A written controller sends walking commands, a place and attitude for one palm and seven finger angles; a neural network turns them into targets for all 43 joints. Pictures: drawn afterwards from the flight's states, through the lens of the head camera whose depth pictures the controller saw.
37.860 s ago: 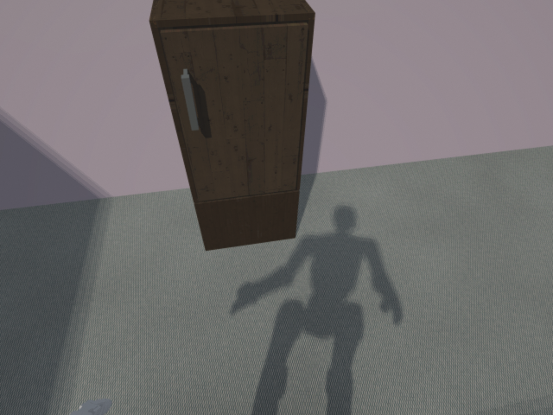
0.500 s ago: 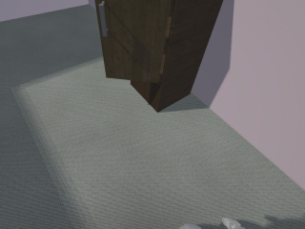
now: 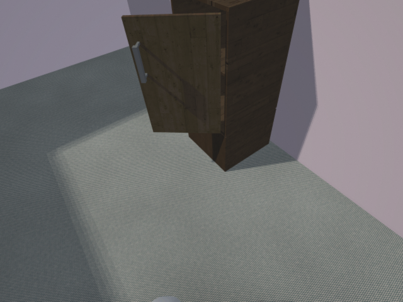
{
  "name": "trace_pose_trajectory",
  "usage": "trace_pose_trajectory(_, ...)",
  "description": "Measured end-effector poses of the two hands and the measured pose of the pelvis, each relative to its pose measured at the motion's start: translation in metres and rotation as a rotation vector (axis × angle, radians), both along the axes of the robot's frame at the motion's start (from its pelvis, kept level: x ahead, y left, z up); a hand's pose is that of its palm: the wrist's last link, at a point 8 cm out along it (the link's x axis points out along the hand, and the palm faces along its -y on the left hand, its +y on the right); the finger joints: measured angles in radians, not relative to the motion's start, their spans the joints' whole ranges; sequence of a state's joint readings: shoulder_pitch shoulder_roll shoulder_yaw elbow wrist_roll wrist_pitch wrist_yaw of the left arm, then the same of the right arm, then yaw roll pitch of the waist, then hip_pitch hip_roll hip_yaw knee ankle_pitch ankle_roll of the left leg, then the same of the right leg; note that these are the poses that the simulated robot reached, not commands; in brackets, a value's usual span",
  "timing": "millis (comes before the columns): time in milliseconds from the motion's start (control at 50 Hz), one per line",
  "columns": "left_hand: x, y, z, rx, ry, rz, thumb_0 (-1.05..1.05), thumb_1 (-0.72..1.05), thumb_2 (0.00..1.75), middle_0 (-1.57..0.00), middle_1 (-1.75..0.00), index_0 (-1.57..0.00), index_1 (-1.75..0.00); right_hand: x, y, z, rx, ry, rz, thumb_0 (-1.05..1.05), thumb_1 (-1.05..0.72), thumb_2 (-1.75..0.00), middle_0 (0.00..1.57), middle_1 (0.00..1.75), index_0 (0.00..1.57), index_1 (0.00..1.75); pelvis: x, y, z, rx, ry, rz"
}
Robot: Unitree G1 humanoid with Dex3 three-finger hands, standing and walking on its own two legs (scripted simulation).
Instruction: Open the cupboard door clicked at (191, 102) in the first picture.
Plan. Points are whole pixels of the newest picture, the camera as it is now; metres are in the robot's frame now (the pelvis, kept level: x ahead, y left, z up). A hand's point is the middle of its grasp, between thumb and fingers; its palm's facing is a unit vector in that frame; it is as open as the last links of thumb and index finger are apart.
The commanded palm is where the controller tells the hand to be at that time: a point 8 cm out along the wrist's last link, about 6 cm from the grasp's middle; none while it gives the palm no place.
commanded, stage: take the last steps up to it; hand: left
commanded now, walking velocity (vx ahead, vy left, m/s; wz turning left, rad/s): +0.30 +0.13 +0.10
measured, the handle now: (141, 62) +1.00 +0.28 -0.01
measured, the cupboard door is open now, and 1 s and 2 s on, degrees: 49 49 49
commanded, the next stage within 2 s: come to a stop and stand still in 1.02 s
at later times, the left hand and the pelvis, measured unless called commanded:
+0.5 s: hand out of the picture +0.08 +0.26 -0.19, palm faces +0.17 -0.98 -0.14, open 7.4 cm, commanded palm none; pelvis +0.17 +0.11 -0.01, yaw +3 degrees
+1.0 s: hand (132, 189) +0.48 +0.25 -0.18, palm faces -0.08 -0.98 -0.17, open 7.4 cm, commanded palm none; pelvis +0.35 +0.09 -0.02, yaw -1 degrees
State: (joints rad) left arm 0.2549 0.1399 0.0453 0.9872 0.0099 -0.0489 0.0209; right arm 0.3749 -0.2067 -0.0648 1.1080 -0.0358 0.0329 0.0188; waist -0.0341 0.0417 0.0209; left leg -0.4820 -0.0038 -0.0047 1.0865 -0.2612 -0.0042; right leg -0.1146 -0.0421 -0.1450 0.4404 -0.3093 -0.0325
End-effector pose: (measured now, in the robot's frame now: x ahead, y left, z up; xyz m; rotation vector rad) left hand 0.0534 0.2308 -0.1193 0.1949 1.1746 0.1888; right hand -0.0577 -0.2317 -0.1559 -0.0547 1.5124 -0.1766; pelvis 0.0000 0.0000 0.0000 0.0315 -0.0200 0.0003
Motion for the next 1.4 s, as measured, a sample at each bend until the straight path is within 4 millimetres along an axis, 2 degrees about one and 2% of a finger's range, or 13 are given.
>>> trace_pose_trajectory(180, -0.071, -0.002, -0.006, -0.050, 0.275, 0.154, 0.00, 0.93, 0.90, -0.20, -0.30, -0.20, -0.29, 0.137, 0.013, 0.004, 0.002, -0.125, 0.128, 0.01, -0.91, -0.90, 0.20, 0.30, 0.19, 0.29, 0.052, 0.016, 0.003, 0.003, 0.014, 0.063)
trace_pose_trajectory(280, -0.097, -0.003, -0.013, -0.114, 0.424, 0.245, 0.00, 0.92, 0.90, -0.20, -0.30, -0.20, -0.29, 0.235, 0.048, 0.003, 0.000, -0.218, 0.239, 0.01, -0.91, -0.90, 0.19, 0.30, 0.19, 0.29, 0.089, 0.042, -0.007, -0.015, 0.026, 0.086)
trace_pose_trajectory(360, -0.095, 0.010, -0.027, -0.174, 0.537, 0.274, 0.00, 0.91, 0.90, -0.20, -0.30, -0.20, -0.29, 0.314, 0.086, 0.001, -0.022, -0.342, 0.297, 0.01, -0.91, -0.90, 0.19, 0.30, 0.19, 0.29, 0.125, 0.072, -0.024, -0.029, 0.035, 0.083)
trace_pose_trajectory(400, -0.079, 0.025, -0.035, -0.189, 0.558, 0.271, 0.01, 0.91, 0.90, -0.21, -0.30, -0.20, -0.29, 0.339, 0.103, 0.002, -0.041, -0.395, 0.304, 0.01, -0.91, -0.90, 0.20, 0.30, 0.20, 0.29, 0.138, 0.086, -0.028, -0.030, 0.030, 0.087)
trace_pose_trajectory(460, -0.028, 0.054, -0.041, -0.171, 0.488, 0.238, 0.01, 0.91, 0.90, -0.21, -0.30, -0.20, -0.29, 0.350, 0.119, 0.011, -0.054, -0.411, 0.279, 0.00, -0.91, -0.90, 0.20, 0.30, 0.20, 0.29, 0.157, 0.099, -0.022, -0.030, 0.018, 0.062)
trace_pose_trajectory(580, 0.117, 0.108, -0.037, -0.109, 0.209, 0.126, 0.01, 0.91, 0.90, -0.20, -0.30, -0.20, -0.29, 0.341, 0.122, 0.027, -0.106, -0.384, 0.170, -0.02, -0.95, -0.90, 0.20, 0.30, 0.20, 0.30, 0.192, 0.118, -0.005, -0.025, 0.005, 0.029)
trace_pose_trajectory(680, 0.224, 0.130, -0.023, -0.074, 0.025, 0.055, 0.00, 0.92, 0.90, -0.20, -0.30, -0.20, -0.29, 0.312, 0.121, 0.024, -0.111, -0.257, 0.112, -0.02, -0.94, -0.90, 0.20, 0.30, 0.20, 0.30, 0.225, 0.126, -0.001, -0.018, 0.008, 0.013)
trace_pose_trajectory(820, 0.329, 0.125, -0.012, -0.059, -0.059, -0.043, 0.00, 0.92, 0.90, -0.20, -0.30, -0.20, -0.29, 0.267, 0.141, 0.014, -0.048, -0.031, 0.023, 0.00, -0.92, -0.90, 0.20, 0.30, 0.20, 0.29, 0.275, 0.124, -0.003, -0.014, 0.022, 0.000)
trace_pose_trajectory(960, 0.409, 0.085, -0.024, -0.075, -0.051, -0.142, 0.00, 0.91, 0.90, -0.20, -0.30, -0.20, -0.29, 0.253, 0.153, 0.011, 0.026, 0.167, -0.071, 0.00, -0.91, -0.90, 0.20, 0.30, 0.20, 0.30, 0.333, 0.103, -0.015, -0.018, 0.039, -0.022)
trace_pose_trajectory(1040, 0.422, 0.065, -0.032, -0.092, -0.056, -0.115, 0.00, 0.91, 0.90, -0.20, -0.30, -0.20, -0.29, 0.281, 0.141, 0.007, 0.040, 0.205, -0.085, 0.01, -0.91, -0.90, 0.20, 0.30, 0.20, 0.30, 0.360, 0.089, -0.018, -0.027, 0.024, -0.015)
trace_pose_trajectory(1260, 0.393, 0.093, -0.026, -0.045, 0.114, 0.013, -0.03, 0.95, 0.90, -0.20, -0.30, -0.20, -0.29, 0.492, 0.096, 0.010, -0.079, -0.163, 0.052, 0.02, -0.94, -0.90, 0.20, 0.30, 0.20, 0.29, 0.413, 0.095, -0.004, -0.044, 0.011, -0.011)
trace_pose_trajectory(1340, 0.385, 0.101, -0.043, -0.077, 0.179, 0.039, -0.01, 0.93, 0.90, -0.20, -0.30, -0.20, -0.29, 0.545, 0.098, 0.012, -0.121, -0.261, 0.085, 0.02, -0.94, -0.90, 0.20, 0.30, 0.20, 0.29, 0.431, 0.111, -0.013, -0.062, -0.004, -0.016)
trace_pose_trajectory(1400, 0.385, 0.108, -0.053, -0.086, 0.204, 0.057, 0.00, 0.92, 0.90, -0.20, -0.30, -0.20, -0.29, 0.569, 0.107, 0.016, -0.138, -0.304, 0.110, 0.01, -0.93, -0.90, 0.20, 0.30, 0.20, 0.29, 0.437, 0.117, -0.017, -0.043, -0.006, -0.023)
